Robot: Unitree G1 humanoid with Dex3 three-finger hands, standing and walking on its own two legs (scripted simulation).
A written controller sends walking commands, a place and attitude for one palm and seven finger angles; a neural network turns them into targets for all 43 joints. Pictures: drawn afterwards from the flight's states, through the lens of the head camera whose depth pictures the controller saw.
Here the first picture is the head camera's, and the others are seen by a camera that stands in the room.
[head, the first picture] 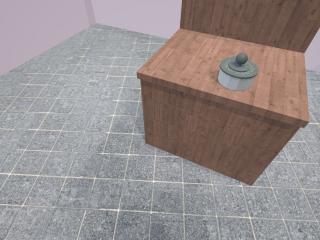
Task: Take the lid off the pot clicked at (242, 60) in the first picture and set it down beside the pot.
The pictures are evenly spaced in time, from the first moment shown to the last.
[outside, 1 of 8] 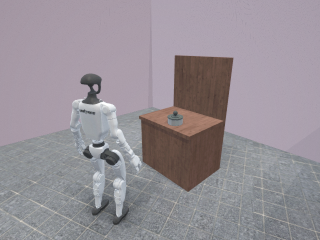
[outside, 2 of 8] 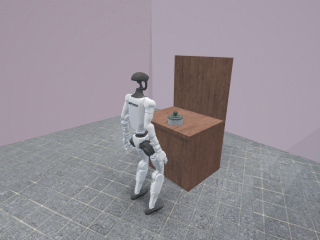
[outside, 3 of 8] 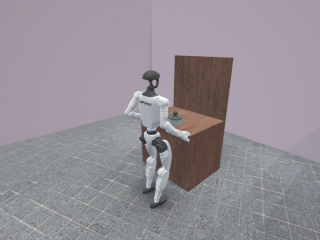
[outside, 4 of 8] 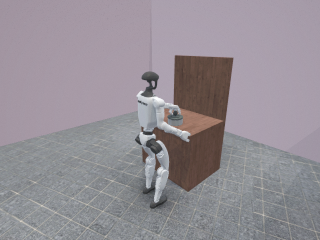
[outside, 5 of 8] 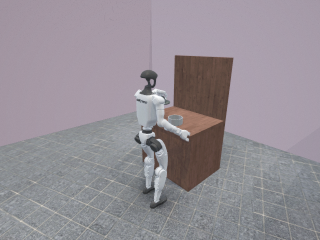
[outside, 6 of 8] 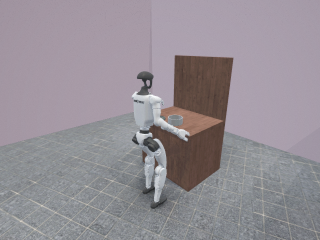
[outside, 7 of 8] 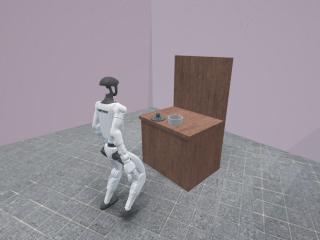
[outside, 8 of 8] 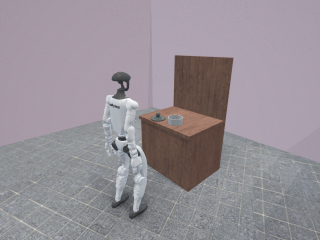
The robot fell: no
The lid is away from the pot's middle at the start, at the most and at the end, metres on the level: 0.00 0.25 0.23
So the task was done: yes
